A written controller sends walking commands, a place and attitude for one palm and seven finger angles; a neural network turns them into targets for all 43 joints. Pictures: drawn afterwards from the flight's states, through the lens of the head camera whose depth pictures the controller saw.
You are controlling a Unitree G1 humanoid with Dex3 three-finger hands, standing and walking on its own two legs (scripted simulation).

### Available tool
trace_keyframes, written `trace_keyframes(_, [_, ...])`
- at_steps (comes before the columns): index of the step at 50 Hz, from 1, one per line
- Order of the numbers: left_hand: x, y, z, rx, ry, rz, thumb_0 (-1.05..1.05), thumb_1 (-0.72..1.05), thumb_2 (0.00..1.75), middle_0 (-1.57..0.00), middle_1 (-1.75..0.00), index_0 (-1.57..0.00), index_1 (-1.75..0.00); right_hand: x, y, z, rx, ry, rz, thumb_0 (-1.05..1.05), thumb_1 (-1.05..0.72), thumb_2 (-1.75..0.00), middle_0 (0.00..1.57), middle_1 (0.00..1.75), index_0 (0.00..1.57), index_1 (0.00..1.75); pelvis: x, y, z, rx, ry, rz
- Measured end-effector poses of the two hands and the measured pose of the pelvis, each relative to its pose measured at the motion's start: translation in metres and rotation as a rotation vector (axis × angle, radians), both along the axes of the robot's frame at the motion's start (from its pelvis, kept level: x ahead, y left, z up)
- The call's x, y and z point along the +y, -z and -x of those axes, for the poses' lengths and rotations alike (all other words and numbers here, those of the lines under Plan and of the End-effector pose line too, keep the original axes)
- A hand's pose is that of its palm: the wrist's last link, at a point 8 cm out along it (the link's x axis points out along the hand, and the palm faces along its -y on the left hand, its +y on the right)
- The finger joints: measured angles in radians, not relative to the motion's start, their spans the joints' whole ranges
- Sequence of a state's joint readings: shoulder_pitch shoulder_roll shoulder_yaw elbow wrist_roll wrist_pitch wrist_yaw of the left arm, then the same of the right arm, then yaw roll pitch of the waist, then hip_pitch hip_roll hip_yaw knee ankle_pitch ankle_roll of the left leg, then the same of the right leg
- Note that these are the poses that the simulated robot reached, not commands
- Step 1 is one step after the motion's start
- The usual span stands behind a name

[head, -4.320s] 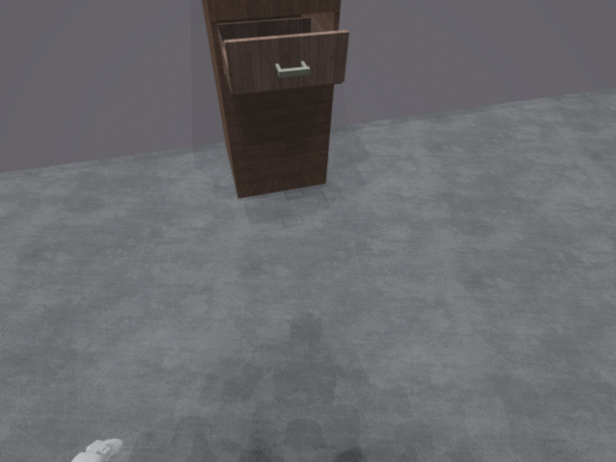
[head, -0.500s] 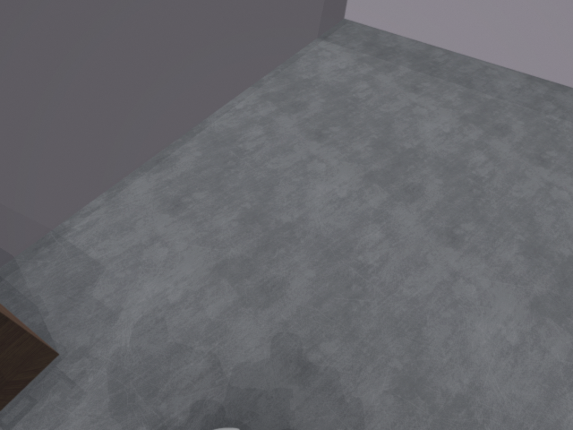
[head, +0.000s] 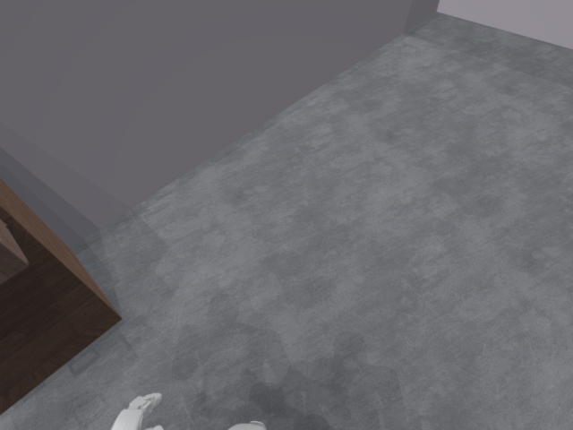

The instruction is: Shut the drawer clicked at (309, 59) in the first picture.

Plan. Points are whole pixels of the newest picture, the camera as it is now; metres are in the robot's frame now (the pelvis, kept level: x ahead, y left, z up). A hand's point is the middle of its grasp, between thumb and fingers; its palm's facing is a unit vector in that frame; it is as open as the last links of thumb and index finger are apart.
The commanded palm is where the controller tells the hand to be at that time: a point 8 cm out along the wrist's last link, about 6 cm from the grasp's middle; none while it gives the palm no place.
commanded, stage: turn to face it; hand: left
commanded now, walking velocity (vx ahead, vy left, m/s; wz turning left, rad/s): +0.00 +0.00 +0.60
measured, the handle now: out of the picture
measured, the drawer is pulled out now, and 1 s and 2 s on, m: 0.16 0.16 0.16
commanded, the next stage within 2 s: take the last steps up to it in 1.12 s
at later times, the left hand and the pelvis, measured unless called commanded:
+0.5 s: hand out of the picture -0.10 +0.25 -0.19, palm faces +0.39 -0.88 -0.26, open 7.4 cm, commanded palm none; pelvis -0.04 +0.04 -0.01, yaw +19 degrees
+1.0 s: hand out of the picture -0.04 +0.26 -0.14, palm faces +0.53 -0.81 -0.26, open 7.4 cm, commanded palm none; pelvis -0.05 +0.02 +0.01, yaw +33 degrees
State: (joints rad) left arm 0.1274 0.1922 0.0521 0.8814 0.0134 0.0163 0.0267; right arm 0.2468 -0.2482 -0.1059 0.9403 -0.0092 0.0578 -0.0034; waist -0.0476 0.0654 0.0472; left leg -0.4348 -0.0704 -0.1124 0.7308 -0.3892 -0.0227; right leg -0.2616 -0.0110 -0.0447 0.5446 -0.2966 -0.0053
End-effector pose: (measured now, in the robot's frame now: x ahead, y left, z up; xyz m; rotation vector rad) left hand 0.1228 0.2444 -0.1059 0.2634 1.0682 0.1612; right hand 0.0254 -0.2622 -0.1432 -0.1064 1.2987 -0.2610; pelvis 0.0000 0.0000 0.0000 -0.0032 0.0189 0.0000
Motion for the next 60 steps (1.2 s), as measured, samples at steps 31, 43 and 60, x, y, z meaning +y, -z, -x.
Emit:
trace_keyframes(31, [0.072, 0.035, 0.245, 0.214, -0.534, 0.101, 0.01, 0.91, 0.90, -0.19, -0.30, -0.19, -0.30, 0.123, -0.051, -0.134, -0.193, -0.584, 0.065, 0.00, -0.90, -0.90, 0.20, 0.30, 0.21, 0.30, 0.051, -0.007, 0.043, -0.042, -0.404, 0.030])
trace_keyframes(43, [0.077, 0.015, 0.215, 0.056, -0.569, 0.069, 0.01, 0.91, 0.90, -0.20, -0.30, -0.20, -0.30, 0.114, -0.034, -0.084, -0.062, -0.589, 0.028, 0.00, -0.90, -0.90, 0.21, 0.30, 0.21, 0.30, 0.047, -0.011, 0.051, -0.030, -0.524, 0.017])
trace_keyframes(60, [-0.014, -0.009, 0.243, 0.038, -0.692, 0.025, 0.01, 0.91, 0.90, -0.20, -0.30, -0.20, -0.30, 0.055, 0.000, -0.083, 0.066, -0.667, -0.037, 0.00, -0.90, -0.90, 0.20, 0.30, 0.20, 0.30, -0.012, -0.011, 0.047, -0.037, -0.673, -0.045])
